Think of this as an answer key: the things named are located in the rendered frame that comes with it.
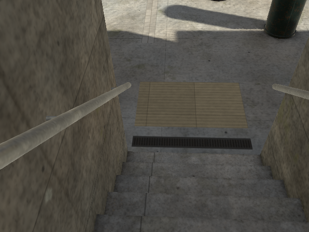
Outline stairs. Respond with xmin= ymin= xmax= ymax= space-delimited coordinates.
xmin=94 ymin=151 xmax=309 ymax=232

